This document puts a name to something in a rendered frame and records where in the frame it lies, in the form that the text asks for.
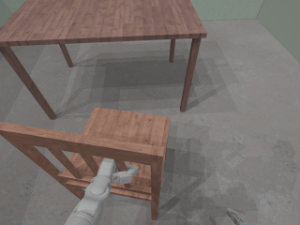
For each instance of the table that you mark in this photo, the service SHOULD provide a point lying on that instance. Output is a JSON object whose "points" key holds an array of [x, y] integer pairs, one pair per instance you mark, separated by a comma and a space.
{"points": [[51, 22]]}

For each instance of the robot left forearm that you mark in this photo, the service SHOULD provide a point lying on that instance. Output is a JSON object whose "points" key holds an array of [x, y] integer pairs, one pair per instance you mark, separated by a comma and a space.
{"points": [[96, 197]]}

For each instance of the right robot hand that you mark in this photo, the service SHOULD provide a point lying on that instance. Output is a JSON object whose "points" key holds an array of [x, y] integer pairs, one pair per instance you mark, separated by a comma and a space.
{"points": [[237, 218]]}

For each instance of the chair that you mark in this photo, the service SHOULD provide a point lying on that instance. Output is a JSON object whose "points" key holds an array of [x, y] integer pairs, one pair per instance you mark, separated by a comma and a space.
{"points": [[139, 139]]}

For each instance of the left robot hand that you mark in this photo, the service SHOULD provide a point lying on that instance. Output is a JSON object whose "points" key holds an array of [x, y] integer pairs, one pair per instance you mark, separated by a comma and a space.
{"points": [[109, 169]]}

